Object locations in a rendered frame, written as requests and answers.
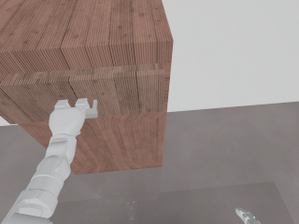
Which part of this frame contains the left robot hand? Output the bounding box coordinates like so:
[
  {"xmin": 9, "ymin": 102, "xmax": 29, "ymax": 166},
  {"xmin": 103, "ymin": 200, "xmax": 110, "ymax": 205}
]
[{"xmin": 49, "ymin": 98, "xmax": 90, "ymax": 138}]

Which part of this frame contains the right robot hand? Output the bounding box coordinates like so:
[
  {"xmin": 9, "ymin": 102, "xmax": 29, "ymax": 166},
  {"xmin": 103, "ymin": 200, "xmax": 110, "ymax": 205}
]
[{"xmin": 235, "ymin": 207, "xmax": 261, "ymax": 224}]

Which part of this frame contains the left robot upper arm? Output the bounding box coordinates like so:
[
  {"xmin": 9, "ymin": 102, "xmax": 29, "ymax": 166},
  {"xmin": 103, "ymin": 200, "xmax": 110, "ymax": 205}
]
[{"xmin": 6, "ymin": 213, "xmax": 53, "ymax": 224}]

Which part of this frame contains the handle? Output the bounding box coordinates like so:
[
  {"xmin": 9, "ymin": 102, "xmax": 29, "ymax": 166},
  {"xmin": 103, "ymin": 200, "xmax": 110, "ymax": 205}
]
[{"xmin": 84, "ymin": 99, "xmax": 98, "ymax": 119}]

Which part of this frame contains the robot left forearm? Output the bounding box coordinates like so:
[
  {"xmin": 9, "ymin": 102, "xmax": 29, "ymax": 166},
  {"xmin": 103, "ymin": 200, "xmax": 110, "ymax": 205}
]
[{"xmin": 1, "ymin": 133, "xmax": 77, "ymax": 224}]

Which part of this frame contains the drawer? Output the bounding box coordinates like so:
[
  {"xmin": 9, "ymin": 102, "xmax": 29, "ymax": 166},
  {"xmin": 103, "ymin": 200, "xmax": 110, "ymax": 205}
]
[{"xmin": 0, "ymin": 63, "xmax": 165, "ymax": 125}]

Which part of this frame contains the cabinet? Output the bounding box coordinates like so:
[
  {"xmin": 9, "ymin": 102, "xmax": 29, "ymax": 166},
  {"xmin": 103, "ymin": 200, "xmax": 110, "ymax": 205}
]
[{"xmin": 0, "ymin": 0, "xmax": 174, "ymax": 175}]

